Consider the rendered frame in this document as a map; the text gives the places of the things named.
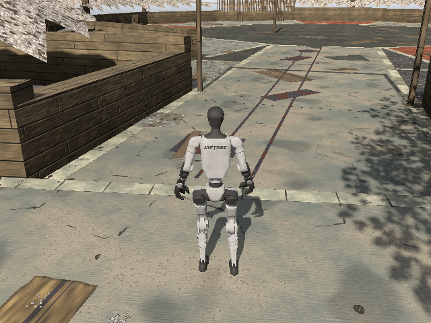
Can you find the left robot forearm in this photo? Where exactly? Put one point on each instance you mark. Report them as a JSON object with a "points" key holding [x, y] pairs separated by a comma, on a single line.
{"points": [[182, 177]]}

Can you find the robot right upper arm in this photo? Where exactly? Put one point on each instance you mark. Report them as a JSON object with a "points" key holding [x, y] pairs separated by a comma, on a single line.
{"points": [[240, 153]]}

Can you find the right robot forearm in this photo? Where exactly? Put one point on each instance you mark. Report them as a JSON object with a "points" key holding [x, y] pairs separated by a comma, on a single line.
{"points": [[247, 175]]}

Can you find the robot left upper arm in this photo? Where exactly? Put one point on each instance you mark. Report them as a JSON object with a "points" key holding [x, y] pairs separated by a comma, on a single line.
{"points": [[190, 153]]}

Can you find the humanoid robot torso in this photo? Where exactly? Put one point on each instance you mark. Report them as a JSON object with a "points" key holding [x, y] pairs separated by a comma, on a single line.
{"points": [[215, 162]]}

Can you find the left robot hand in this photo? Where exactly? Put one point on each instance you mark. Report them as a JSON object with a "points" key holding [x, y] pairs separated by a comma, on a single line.
{"points": [[177, 191]]}

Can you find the left robot shin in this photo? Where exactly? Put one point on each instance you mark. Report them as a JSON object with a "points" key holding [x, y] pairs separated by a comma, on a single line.
{"points": [[202, 241]]}

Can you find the right robot hand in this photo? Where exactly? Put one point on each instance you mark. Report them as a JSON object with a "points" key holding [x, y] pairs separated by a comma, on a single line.
{"points": [[251, 187]]}

